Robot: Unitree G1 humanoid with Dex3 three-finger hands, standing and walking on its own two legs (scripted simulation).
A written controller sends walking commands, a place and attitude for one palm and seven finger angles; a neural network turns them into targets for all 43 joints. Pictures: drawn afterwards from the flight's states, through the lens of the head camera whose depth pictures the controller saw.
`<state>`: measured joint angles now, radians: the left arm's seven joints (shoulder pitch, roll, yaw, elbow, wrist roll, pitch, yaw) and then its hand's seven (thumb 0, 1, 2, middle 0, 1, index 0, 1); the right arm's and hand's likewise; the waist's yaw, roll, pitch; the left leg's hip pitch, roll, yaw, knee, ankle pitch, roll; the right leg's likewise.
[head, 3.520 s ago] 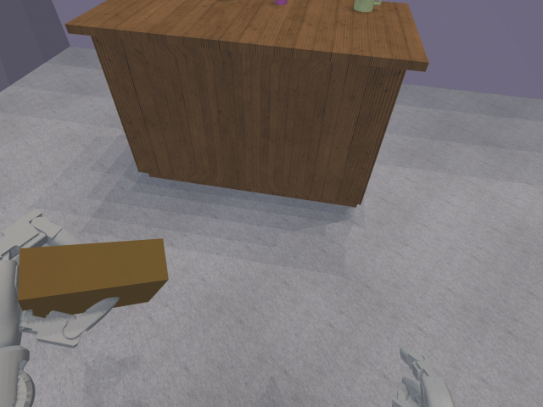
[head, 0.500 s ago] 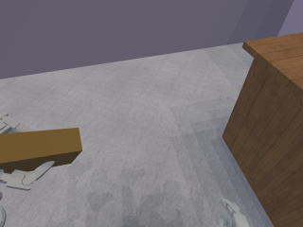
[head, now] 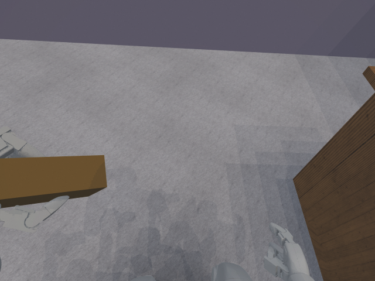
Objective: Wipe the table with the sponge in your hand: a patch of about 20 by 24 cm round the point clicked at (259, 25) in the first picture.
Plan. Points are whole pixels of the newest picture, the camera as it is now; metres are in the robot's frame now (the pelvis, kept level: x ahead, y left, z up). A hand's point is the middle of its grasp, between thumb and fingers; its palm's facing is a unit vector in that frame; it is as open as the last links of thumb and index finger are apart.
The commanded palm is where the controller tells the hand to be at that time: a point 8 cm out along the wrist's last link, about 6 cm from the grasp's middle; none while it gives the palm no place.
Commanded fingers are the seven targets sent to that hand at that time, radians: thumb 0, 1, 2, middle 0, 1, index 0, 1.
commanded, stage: walk to a spot facing it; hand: left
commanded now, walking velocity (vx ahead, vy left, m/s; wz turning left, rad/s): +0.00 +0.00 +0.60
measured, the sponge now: (66, 180) +0.25 +0.20 +0.15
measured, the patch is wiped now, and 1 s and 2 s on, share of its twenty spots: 0.00 0.00 0.00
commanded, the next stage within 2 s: turn to face it in 1.86 s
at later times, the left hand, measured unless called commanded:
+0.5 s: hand out of the picture +0.09 +0.19 +0.17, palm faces +0.60 -0.68 -0.42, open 9.1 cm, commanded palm +0.02 +0.23 +0.18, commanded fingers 0.00 0.10 1.30 -1.20 -1.60 -1.20 -1.60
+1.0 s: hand out of the picture -0.08 +0.23 +0.21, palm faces +0.85 -0.42 -0.33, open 9.1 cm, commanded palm -0.14 +0.24 +0.18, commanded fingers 0.00 0.10 1.30 -1.20 -1.60 -1.20 -1.60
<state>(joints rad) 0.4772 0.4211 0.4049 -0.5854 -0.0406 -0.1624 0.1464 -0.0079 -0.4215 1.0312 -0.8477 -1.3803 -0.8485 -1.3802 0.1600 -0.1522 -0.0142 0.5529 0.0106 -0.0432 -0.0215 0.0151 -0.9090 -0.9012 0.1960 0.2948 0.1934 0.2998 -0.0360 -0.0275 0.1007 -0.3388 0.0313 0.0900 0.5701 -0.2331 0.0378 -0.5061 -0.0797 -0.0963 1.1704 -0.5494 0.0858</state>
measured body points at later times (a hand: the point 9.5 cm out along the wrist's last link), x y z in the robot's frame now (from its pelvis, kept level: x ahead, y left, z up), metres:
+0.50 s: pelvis -0.04 -0.09 +0.01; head -0.02 -0.12 +0.46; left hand +0.05 +0.22 +0.19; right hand +0.20 -0.28 -0.09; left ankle -0.10 +0.05 -0.62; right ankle +0.00 -0.15 -0.73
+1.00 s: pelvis -0.11 -0.08 +0.01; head -0.13 -0.07 +0.46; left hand -0.13 +0.24 +0.23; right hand +0.13 -0.14 -0.07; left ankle -0.16 +0.01 -0.73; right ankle +0.01 -0.18 -0.64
